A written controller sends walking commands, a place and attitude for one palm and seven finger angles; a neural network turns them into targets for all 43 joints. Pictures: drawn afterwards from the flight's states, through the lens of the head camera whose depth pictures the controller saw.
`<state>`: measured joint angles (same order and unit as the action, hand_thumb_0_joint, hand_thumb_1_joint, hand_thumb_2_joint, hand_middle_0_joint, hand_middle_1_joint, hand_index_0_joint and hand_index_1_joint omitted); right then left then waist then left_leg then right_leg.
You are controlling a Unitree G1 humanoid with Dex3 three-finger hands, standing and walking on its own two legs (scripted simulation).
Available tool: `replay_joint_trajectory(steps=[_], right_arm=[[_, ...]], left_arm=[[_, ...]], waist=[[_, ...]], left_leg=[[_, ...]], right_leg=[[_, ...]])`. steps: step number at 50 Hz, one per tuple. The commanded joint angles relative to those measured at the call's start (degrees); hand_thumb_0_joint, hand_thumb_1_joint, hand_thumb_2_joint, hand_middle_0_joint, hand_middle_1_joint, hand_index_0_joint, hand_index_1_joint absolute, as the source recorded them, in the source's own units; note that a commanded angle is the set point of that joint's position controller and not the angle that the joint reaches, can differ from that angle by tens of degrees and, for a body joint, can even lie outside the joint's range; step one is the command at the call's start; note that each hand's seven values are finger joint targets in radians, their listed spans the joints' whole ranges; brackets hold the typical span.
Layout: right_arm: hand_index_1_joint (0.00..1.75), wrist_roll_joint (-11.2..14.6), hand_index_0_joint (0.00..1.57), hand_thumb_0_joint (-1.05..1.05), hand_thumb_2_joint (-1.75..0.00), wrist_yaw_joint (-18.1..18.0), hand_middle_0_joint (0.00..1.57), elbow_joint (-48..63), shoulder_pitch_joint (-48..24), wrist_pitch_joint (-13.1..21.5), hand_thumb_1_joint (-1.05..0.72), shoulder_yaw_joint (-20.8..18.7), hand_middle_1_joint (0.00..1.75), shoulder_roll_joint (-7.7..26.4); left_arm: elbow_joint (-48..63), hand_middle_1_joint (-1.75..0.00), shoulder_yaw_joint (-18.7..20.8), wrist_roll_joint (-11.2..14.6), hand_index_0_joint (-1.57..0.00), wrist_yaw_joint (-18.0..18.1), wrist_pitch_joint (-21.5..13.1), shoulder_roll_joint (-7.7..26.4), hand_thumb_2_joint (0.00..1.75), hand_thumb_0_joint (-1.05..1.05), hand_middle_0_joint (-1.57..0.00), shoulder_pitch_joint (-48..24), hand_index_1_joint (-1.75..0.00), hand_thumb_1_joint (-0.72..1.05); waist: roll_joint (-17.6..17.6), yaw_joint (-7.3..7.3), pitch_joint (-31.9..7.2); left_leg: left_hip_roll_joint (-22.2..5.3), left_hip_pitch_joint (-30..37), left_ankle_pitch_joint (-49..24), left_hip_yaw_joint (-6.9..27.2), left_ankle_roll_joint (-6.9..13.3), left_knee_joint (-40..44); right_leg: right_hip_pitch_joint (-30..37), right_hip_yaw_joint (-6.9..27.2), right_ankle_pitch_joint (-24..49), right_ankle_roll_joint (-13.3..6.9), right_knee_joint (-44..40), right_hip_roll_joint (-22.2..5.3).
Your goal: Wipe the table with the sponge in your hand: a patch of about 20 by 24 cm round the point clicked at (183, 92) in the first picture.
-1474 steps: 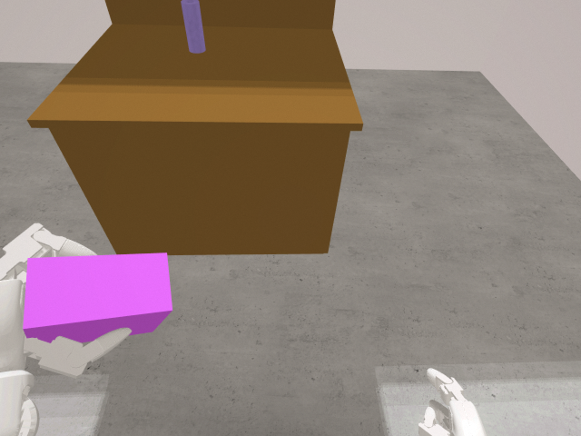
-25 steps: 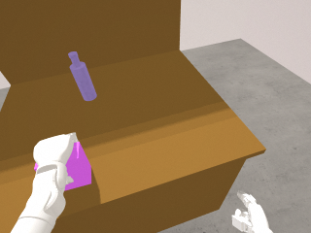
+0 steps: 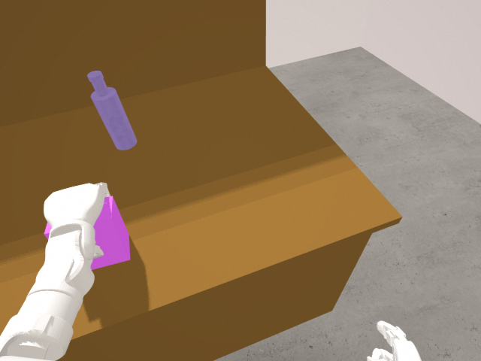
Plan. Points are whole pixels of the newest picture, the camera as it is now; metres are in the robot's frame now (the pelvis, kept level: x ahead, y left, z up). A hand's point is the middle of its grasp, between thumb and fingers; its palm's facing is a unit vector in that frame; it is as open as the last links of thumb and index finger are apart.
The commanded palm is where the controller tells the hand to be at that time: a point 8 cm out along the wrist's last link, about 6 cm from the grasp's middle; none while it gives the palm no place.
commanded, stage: wipe forward along the first lane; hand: left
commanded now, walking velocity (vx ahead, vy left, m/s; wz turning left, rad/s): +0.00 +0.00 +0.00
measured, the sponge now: (96, 242) +0.31 +0.32 +0.00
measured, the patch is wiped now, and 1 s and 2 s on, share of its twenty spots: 0.25 0.45 0.55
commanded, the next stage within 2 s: slide across to the middle lane in 0.62 s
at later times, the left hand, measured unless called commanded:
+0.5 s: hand (87, 197) +0.38 +0.35 +0.05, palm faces -0.12 +0.01 -0.99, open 10.2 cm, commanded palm +0.36 +0.34 +0.08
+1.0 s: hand (93, 185) +0.41 +0.35 +0.05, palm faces -0.07 +0.01 -1.00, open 10.2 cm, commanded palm +0.39 +0.32 +0.10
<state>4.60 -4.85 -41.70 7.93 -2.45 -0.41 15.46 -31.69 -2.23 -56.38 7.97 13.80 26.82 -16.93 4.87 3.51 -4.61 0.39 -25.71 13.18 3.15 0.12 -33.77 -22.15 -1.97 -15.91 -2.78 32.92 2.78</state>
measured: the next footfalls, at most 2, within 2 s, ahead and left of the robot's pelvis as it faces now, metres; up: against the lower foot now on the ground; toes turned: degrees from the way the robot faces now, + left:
none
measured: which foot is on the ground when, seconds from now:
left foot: down 0.00-1.00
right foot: down 0.00-1.00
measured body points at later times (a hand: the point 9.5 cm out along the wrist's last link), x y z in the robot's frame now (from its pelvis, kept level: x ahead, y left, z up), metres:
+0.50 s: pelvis +0.01 +0.01 +0.00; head +0.05 +0.00 +0.45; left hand +0.38 +0.35 +0.10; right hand +0.14 -0.25 -0.13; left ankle +0.04 +0.12 -0.73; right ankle +0.01 -0.09 -0.73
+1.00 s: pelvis +0.02 +0.04 +0.00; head +0.06 +0.03 +0.45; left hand +0.41 +0.35 +0.11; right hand +0.15 -0.22 -0.13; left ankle +0.04 +0.12 -0.73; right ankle +0.01 -0.09 -0.73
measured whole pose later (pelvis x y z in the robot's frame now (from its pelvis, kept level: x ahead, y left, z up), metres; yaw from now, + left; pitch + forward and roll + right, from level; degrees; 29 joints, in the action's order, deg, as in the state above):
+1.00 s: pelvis +0.02 +0.04 +0.00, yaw +0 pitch +9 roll -2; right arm 4.7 -2.8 -42.6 11.5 -4.8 -1.5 14.5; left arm -45.3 -4.2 -57.5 10.6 12.7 28.7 -32.1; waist 3.1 1.3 -5.6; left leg 2.0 -29.0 14.6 2.6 2.4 -34.2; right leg -23.8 -1.3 -15.9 -0.2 30.1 1.2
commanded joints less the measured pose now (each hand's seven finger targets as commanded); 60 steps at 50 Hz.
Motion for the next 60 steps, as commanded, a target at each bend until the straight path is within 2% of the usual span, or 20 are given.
replay_joint_trajectory(steps=[1,4,6,7,10,11,12,15,17,20,22,26,35,43,47,49,52,57,59,60], right_arm=[[0.30,0.21,0.20,0.00,-0.90,-0.52,0.20,7.42,-4.83,1.93,-0.90,-2.15,0.30,7.89],[0.30,0.18,0.20,0.00,-0.90,-0.30,0.20,7.93,-3.89,1.80,-0.90,-2.14,0.30,7.60],[0.30,0.21,0.20,0.00,-0.90,-0.17,0.20,7.34,-3.71,1.61,-0.90,-2.46,0.30,7.94],[0.30,0.08,0.20,0.00,-0.90,-0.05,0.20,7.72,-2.72,1.51,-0.90,-2.52,0.30,7.66],[0.30,0.29,0.20,0.00,-0.90,0.10,0.20,7.61,-2.78,1.19,-0.90,-2.41,0.30,7.82],[0.30,0.35,0.20,0.00,-0.90,0.03,0.20,6.85,-2.39,1.16,-0.90,-2.60,0.30,8.21],[0.30,0.22,0.20,0.00,-0.90,0.02,0.20,7.29,-1.61,1.17,-0.90,-2.69,0.30,8.01],[0.30,0.45,0.20,0.00,-0.90,0.04,0.20,6.83,-1.58,0.80,-0.90,-2.42,0.30,8.11],[0.30,0.28,0.20,0.00,-0.90,-0.01,0.20,6.42,-0.14,0.82,-0.90,-2.68,0.30,8.40],[0.30,0.31,0.20,0.00,-0.90,0.13,0.20,6.28,0.31,0.40,-0.90,-2.55,0.30,8.50],[0.30,0.19,0.20,0.00,-0.90,0.21,0.20,6.07,1.47,0.38,-0.90,-2.68,0.30,8.53],[0.30,0.22,0.20,0.00,-0.90,0.76,0.20,6.16,1.84,-0.01,-0.90,-3.03,0.30,8.50],[0.30,-0.01,0.20,0.00,-0.90,1.43,0.20,5.99,3.41,-1.05,-0.90,-3.16,0.30,8.84],[0.30,0.15,0.20,0.00,-0.90,1.68,0.20,6.37,1.93,-0.54,-0.90,-3.63,0.30,7.61],[0.30,0.18,0.20,0.00,-0.90,1.55,0.20,6.19,0.70,-0.16,-0.90,-3.65,0.30,7.43],[0.30,0.32,0.20,0.00,-0.90,1.52,0.20,5.77,-0.61,-0.32,-0.90,-3.07,0.30,7.28],[0.30,0.05,0.20,0.00,-0.90,1.70,0.20,5.68,-0.77,-0.02,-0.90,-3.14,0.30,7.12],[0.30,-0.14,0.20,0.00,-0.90,1.76,0.20,5.74,-1.77,-0.63,-0.90,-2.64,0.30,7.02],[0.30,-0.28,0.20,0.00,-0.90,1.83,0.20,5.89,-2.42,-1.07,-0.90,-2.25,0.30,6.95],[0.30,-0.31,0.20,0.00,-0.90,1.93,0.20,6.19,-2.62,-1.20,-0.90,-2.09,0.30,6.68]], left_arm=[[0.66,-1.60,6.22,-1.13,-1.20,1.49,-0.45,15.62,1.30,0.00,-1.20,-16.12,-1.60,0.10],[-1.24,-1.60,4.92,-1.45,-1.20,1.46,-1.19,14.68,1.30,0.00,-1.20,-15.79,-1.60,0.10],[-1.56,-1.60,6.90,-2.04,-1.20,1.82,-1.69,16.85,1.30,0.00,-1.20,-17.45,-1.60,0.10],[-2.04,-1.60,4.46,-1.95,-1.20,1.79,-1.89,14.13,1.30,0.00,-1.20,-16.83,-1.60,0.10],[-3.24,-1.60,4.64,-1.99,-1.20,2.00,-1.84,14.93,1.30,0.00,-1.20,-18.82,-1.60,0.10],[-3.73,-1.60,6.71,-1.94,-1.20,2.30,-2.23,17.23,1.30,0.00,-1.20,-20.99,-1.60,0.10],[-4.19,-1.60,5.02,-1.64,-1.20,2.28,-2.45,15.52,1.30,0.00,-1.20,-20.42,-1.60,0.10],[-7.15,-1.60,5.01,-2.36,-1.20,2.25,-2.20,16.67,1.30,0.00,-1.20,-22.97,-1.60,0.10],[-7.90,-1.60,5.15,-2.46,-1.20,2.41,-2.73,17.46,1.30,0.00,-1.20,-25.37,-1.60,0.10],[-10.93,-1.60,5.72,-3.56,-1.20,2.14,-2.79,19.01,1.30,0.00,-1.20,-26.47,-1.60,0.10],[-10.95,-1.60,4.66,-3.59,-1.20,2.09,-3.47,18.27,1.30,0.00,-1.20,-29.21,-1.60,0.10],[-11.74,-1.60,5.95,-3.34,-1.20,2.12,-4.02,18.11,1.30,0.00,-1.20,-28.41,-1.60,0.10],[-14.60,-1.60,5.38,-4.48,-1.20,3.11,-3.78,18.56,1.30,0.00,-1.20,-30.43,-1.60,0.10],[-6.40,-1.60,0.88,-2.14,-1.20,3.30,-3.68,12.19,1.30,0.00,-1.20,-34.18,-1.60,0.10],[-3.74,-1.60,-1.02,0.02,-1.20,3.83,-2.42,8.84,1.30,0.00,-1.20,-34.90,-1.60,0.10],[-4.34,-1.60,-1.55,-1.05,-1.20,3.74,-0.82,9.26,1.30,0.00,-1.20,-37.14,-1.60,0.10],[-3.03,-1.60,-3.57,-0.88,-1.20,3.76,0.64,6.37,1.30,0.00,-1.20,-38.51,-1.60,0.10],[-3.97,-1.60,-3.06,-0.94,-1.20,3.65,2.79,6.55,1.30,0.00,-1.20,-39.62,-1.60,0.10],[-5.31,-1.60,-1.68,-2.42,-1.20,3.77,3.61,8.63,1.30,0.00,-1.20,-39.57,-1.60,0.10],[-5.01,-1.60,-3.17,-2.53,-1.20,3.77,3.88,6.89,1.30,0.00,-1.20,-40.21,-1.60,0.10]], waist=[[-7.25,-1.54,-8.16],[-7.15,-1.47,-9.32],[-5.00,-1.43,-10.04],[-5.28,-1.70,-10.60],[-6.44,-2.18,-9.79],[-6.75,-2.43,-10.06],[-6.27,-2.46,-10.83],[-7.03,-2.82,-10.02],[-5.04,-3.13,-11.05],[-6.54,-3.18,-11.73],[-3.79,-3.63,-12.69],[-4.76,-3.18,-15.16],[-5.48,-3.99,-14.65],[-0.81,-4.03,-18.45],[-1.11,-4.15,-17.53],[-2.15,-4.47,-16.30],[0.61,-4.18,-17.16],[-1.86,-4.01,-17.15],[-2.99,-3.56,-17.65],[-2.86,-3.71,-17.85]], left_leg=[[2.44,3.24,1.42,-0.22,2.93,3.30],[2.29,2.91,0.49,-0.59,3.11,2.94],[2.35,3.26,-0.38,-0.38,3.01,2.71],[2.23,3.30,-0.95,-0.66,3.17,2.50],[1.99,2.87,-0.15,-0.48,3.13,2.80],[1.90,2.77,-0.26,-0.25,3.11,2.74],[1.93,2.56,-0.27,-0.71,3.30,2.54],[1.74,2.26,0.12,-0.41,3.15,2.96],[1.62,2.93,-0.22,-0.45,3.28,2.78],[1.40,2.55,-0.95,-0.22,3.19,2.71],[1.32,3.70,-2.13,-0.19,3.28,2.35],[1.02,4.56,-5.56,0.13,3.15,2.01],[0.51,4.33,-7.27,0.32,2.87,1.64],[-0.39,12.14,-9.96,2.05,2.34,2.79],[-0.56,14.05,-9.67,2.59,2.14,3.81],[-0.55,13.87,-8.92,2.84,1.85,4.66],[-0.42,16.02,-9.70,3.29,1.39,4.88],[-0.28,15.43,-11.30,2.82,1.30,4.98],[-0.17,14.66,-12.43,2.48,1.20,4.92],[-0.07,14.38,-13.18,1.92,1.28,4.71]], right_leg=[[1.67,5.78,3.05,-0.03,-8.16,-1.25],[2.20,5.21,4.61,0.21,-7.90,-1.55],[1.88,5.69,5.37,-0.18,-7.50,-1.34],[2.02,4.35,6.08,-0.02,-7.22,-1.36],[1.00,4.90,5.28,0.16,-7.77,-1.49],[1.03,4.93,5.35,0.01,-7.46,-1.29],[1.53,4.16,5.55,0.25,-7.37,-1.41],[0.21,4.33,4.36,0.32,-7.73,-1.53],[-0.02,3.38,4.06,0.14,-7.32,-1.27],[-0.25,3.56,4.74,0.17,-7.26,-1.38],[-0.78,2.91,5.64,-0.13,-6.77,-1.16],[0.10,3.00,9.72,-0.34,-6.05,-1.03],[-1.86,1.93,10.25,-0.33,-5.52,-0.86],[-2.73,0.84,8.82,-0.83,-5.94,-0.55],[-2.26,0.26,8.49,-0.84,-6.66,-0.42],[-2.45,0.34,8.19,-0.76,-6.81,-0.67],[-2.64,-0.19,8.19,-1.21,-6.61,-0.47],[-0.44,-0.25,9.92,-1.15,-6.99,-0.61],[0.63,0.10,11.07,-1.04,-6.87,-0.92],[1.07,0.26,12.22,-0.98,-6.80,-1.00]])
